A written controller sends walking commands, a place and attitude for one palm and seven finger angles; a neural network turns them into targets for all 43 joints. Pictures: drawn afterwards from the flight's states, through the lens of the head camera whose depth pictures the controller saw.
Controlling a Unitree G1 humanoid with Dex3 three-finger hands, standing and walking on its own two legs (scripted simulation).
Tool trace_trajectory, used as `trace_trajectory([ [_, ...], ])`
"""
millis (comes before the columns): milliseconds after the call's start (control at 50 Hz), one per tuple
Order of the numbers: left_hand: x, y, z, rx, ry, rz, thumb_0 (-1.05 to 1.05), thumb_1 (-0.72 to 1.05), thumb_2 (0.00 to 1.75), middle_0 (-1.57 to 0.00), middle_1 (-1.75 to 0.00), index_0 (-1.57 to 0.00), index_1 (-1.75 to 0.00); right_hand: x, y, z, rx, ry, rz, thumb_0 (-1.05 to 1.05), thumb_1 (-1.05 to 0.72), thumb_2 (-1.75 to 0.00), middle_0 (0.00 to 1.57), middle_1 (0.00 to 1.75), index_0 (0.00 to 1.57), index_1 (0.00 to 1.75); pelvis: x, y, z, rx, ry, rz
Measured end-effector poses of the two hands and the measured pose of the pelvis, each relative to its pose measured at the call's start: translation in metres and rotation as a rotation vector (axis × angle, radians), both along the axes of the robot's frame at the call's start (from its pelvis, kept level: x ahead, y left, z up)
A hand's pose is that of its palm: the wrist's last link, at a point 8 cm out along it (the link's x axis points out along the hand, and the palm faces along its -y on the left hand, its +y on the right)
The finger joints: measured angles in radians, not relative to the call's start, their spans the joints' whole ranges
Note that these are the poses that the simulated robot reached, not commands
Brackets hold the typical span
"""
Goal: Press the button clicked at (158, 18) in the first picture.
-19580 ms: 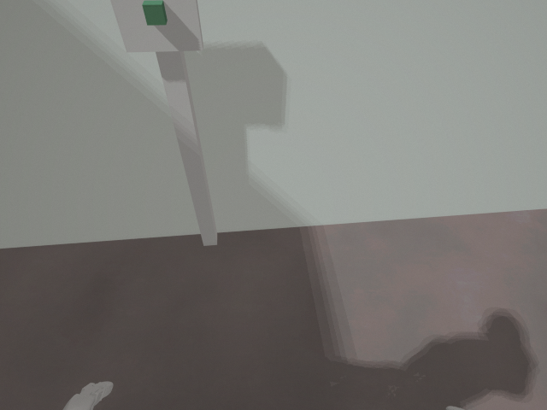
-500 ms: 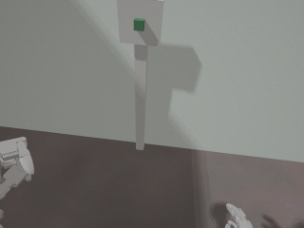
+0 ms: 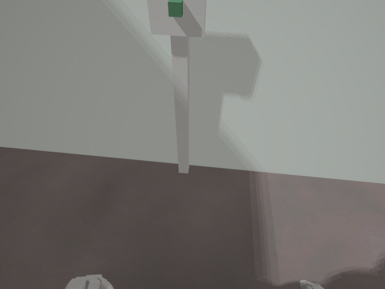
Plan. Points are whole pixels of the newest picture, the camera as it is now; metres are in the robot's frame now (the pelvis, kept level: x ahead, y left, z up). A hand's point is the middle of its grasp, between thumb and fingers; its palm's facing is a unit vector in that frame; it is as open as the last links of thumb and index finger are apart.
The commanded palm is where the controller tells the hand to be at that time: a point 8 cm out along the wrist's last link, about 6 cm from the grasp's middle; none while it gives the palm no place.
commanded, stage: let the arm hang, fingers relaxed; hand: left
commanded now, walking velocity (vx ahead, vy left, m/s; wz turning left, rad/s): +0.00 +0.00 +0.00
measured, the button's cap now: (175, 7) +0.84 +0.08 +0.21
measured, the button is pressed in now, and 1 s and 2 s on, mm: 0 0 0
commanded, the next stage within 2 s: stand and wait in 0.84 s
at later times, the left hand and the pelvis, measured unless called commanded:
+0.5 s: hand out of the picture +0.04 +0.25 -0.14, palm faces +0.02 -0.93 -0.36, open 6.9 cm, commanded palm none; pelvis +0.01 +0.00 +0.01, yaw +0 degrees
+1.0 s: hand out of the picture +0.13 +0.22 -0.13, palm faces -0.02 -0.94 -0.34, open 7.4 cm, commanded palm none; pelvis +0.04 -0.02 +0.02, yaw +0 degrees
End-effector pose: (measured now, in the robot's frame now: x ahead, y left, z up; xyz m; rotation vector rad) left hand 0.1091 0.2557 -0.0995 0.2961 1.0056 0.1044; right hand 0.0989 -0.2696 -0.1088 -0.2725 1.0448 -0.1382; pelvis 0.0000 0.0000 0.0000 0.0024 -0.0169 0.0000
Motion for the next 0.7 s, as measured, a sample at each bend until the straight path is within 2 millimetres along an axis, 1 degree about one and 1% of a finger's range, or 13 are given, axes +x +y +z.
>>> trace_trajectory([
  [40, -0.028, -0.014, -0.02, -0.054, 0.108, 0.016, 0.02, 0.9, 0.9, -1.02, -1.21, -1.02, -1.22, -0.024, -0.003, 0.0, -0.018, 0.084, -0.013, 0.01, -0.91, -0.9, 0.2, 0.3, 0.2, 0.3, -0.002, -0.001, 0.002, -0.004, -0.005, 0.002],
  [80, -0.054, -0.022, -0.031, -0.087, 0.192, 0.042, 0.02, 0.9, 0.9, -0.96, -1.14, -0.96, -1.15, -0.046, -0.005, 0.0, -0.029, 0.163, -0.027, 0.01, -0.91, -0.9, 0.2, 0.3, 0.2, 0.3, -0.004, -0.002, 0.005, -0.008, -0.007, 0.005],
  [100, -0.064, -0.021, -0.033, -0.089, 0.214, 0.083, 0.02, 0.9, 0.9, -0.92, -1.11, -0.92, -1.11, -0.056, -0.005, 0.0, -0.033, 0.198, -0.032, 0.01, -0.91, -0.9, 0.2, 0.3, 0.2, 0.3, -0.004, -0.003, 0.006, -0.009, -0.007, 0.008],
  [160, -0.089, -0.013, -0.034, -0.076, 0.282, 0.123, 0.02, 0.9, 0.9, -0.82, -0.99, -0.8, -1.0, -0.08, -0.005, -0.002, -0.032, 0.283, -0.047, 0.01, -0.91, -0.9, 0.2, 0.3, 0.2, 0.3, -0.005, -0.004, 0.009, -0.013, -0.007, 0.013],
  [200, -0.103, -0.005, -0.032, -0.056, 0.321, 0.142, 0.02, 0.9, 0.9, -0.75, -0.91, -0.73, -0.92, -0.09, -0.003, -0.005, -0.023, 0.315, -0.06, 0.01, -0.91, -0.9, 0.2, 0.3, 0.2, 0.3, -0.005, -0.004, 0.01, -0.014, -0.008, 0.014],
  [240, -0.112, 0.003, -0.027, -0.031, 0.349, 0.158, 0.01, 0.9, 0.9, -0.68, -0.83, -0.67, -0.84, -0.096, 0.0, -0.008, -0.009, 0.331, -0.072, 0.01, -0.91, -0.9, 0.2, 0.3, 0.2, 0.3, -0.004, -0.004, 0.011, -0.014, -0.01, 0.012],
  [300, -0.117, 0.015, -0.02, 0.009, 0.371, 0.174, 0.01, 0.9, 0.9, -0.57, -0.72, -0.56, -0.72, -0.098, 0.005, -0.013, 0.015, 0.334, -0.085, 0.01, -0.91, -0.9, 0.2, 0.3, 0.2, 0.3, -0.002, -0.003, 0.012, -0.013, -0.013, 0.007],
  [380, -0.109, 0.028, -0.011, 0.051, 0.359, 0.183, 0.01, 0.9, 0.9, -0.43, -0.56, -0.43, -0.56, -0.094, 0.011, -0.019, 0.044, 0.322, -0.091, 0.01, -0.91, -0.9, 0.2, 0.3, 0.2, 0.3, 0.0, -0.003, 0.013, -0.012, -0.017, 0.003],
  [480, -0.081, 0.035, -0.004, 0.074, 0.302, 0.174, 0.01, 0.9, 0.9, -0.3, -0.41, -0.3, -0.41, -0.082, 0.013, -0.022, 0.059, 0.299, -0.089, 0.01, -0.91, -0.9, 0.2, 0.3, 0.2, 0.3, 0.004, -0.002, 0.014, -0.008, -0.018, 0.0],
  [620, -0.034, 0.028, 0.002, 0.065, 0.21, 0.137, 0.01, 0.9, 0.9, -0.22, -0.32, -0.22, -0.33, -0.059, 0.004, -0.018, 0.044, 0.261, -0.083, 0.01, -0.91, -0.9, 0.2, 0.3, 0.2, 0.3, 0.013, -0.004, 0.017, 0.0, -0.018, -0.002],
  [700, -0.013, 0.02, 0.003, 0.051, 0.181, 0.114, 0.01, 0.9, 0.9, -0.21, -0.31, -0.21, -0.31, -0.044, -0.006, -0.014, 0.027, 0.239, -0.08, 0.01, -0.91, -0.9, 0.2, 0.3, 0.2, 0.3, 0.018, -0.006, 0.018, 0.002, -0.015, -0.002],
])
